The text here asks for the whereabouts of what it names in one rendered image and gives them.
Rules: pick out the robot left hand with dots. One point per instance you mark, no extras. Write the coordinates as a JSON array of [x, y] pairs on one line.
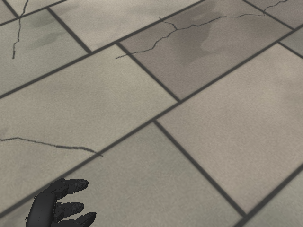
[[45, 211]]

